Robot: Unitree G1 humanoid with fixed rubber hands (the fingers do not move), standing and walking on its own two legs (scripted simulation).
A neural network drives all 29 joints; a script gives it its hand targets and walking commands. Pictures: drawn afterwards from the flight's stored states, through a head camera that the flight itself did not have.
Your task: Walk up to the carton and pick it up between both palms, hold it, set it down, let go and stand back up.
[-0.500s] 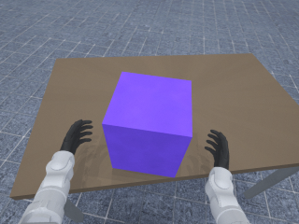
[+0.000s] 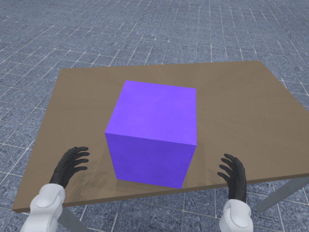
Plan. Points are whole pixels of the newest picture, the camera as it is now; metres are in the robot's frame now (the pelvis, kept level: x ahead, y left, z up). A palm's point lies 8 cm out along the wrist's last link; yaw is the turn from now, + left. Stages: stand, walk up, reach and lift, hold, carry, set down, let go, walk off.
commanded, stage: set down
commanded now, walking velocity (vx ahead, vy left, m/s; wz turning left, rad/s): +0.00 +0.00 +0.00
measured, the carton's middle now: (154, 136) +0.39 -0.01 +0.00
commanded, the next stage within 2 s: none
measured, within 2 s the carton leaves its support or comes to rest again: neither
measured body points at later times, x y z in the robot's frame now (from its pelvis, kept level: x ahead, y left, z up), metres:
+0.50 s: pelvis +0.01 +0.00 +0.00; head +0.00 +0.02 +0.45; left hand +0.23 +0.24 +0.00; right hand +0.17 -0.20 +0.02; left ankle +0.04 +0.10 -0.74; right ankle -0.02 -0.15 -0.74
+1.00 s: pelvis +0.01 -0.01 +0.00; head +0.01 +0.01 +0.45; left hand +0.22 +0.23 -0.02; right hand +0.18 -0.21 +0.01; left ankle +0.04 +0.10 -0.74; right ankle -0.02 -0.15 -0.74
